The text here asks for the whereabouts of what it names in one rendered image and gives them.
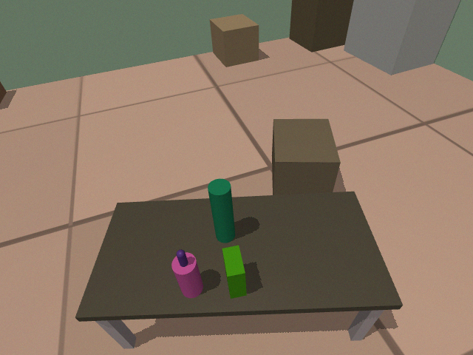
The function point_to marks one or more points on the coffee table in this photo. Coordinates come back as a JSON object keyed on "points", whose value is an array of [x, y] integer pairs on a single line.
{"points": [[302, 253]]}

